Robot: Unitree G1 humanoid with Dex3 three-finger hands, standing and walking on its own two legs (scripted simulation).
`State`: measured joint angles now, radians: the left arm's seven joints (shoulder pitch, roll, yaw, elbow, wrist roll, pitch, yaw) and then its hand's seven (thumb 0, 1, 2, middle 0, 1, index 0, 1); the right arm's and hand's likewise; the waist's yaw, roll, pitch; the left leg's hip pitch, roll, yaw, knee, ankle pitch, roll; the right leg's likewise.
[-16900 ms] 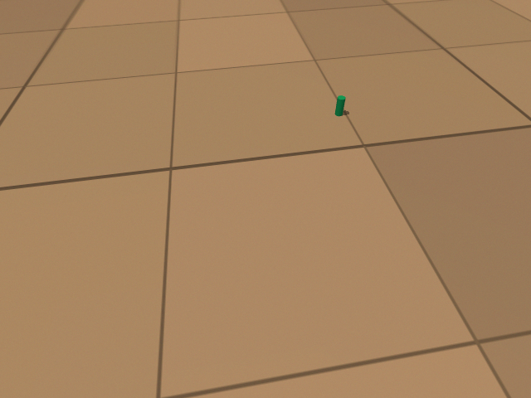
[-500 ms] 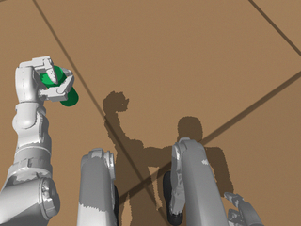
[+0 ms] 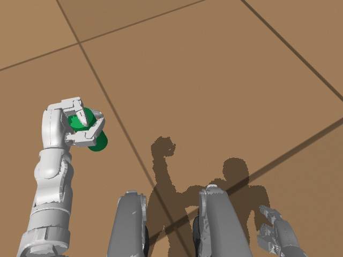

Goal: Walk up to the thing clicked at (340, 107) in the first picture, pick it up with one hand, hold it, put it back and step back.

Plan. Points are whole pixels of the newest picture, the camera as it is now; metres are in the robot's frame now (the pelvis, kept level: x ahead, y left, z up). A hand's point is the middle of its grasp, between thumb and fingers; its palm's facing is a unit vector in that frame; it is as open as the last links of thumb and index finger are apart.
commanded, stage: lift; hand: left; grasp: from the side
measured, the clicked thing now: (90, 131) +0.41 +0.20 -0.03
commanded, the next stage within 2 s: hold in 1.16 s
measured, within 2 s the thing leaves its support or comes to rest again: neither
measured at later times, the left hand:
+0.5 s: hand (59, 96) +0.39 +0.18 +0.16, palm faces +0.08 -1.00 -0.04, open 4.5 cm
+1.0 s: hand (48, 74) +0.38 +0.17 +0.21, palm faces +0.07 -1.00 -0.02, open 4.5 cm
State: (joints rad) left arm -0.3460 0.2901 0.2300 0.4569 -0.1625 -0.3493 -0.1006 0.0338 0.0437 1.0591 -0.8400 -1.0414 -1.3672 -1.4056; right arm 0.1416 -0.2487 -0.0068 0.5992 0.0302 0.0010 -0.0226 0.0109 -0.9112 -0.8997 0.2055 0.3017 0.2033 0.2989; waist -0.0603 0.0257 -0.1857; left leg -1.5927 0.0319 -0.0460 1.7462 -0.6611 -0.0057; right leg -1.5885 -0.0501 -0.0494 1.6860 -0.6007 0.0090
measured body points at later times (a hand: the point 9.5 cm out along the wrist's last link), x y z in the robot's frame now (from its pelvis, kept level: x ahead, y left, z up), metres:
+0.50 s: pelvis +0.03 +0.00 +0.12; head +0.12 +0.01 +0.56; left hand +0.38 +0.24 +0.16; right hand +0.17 -0.25 +0.01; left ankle +0.06 +0.12 -0.51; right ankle +0.08 -0.13 -0.51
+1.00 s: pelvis +0.05 -0.01 +0.17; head +0.11 +0.00 +0.62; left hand +0.37 +0.23 +0.22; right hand +0.18 -0.25 +0.06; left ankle +0.06 +0.12 -0.51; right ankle +0.08 -0.13 -0.51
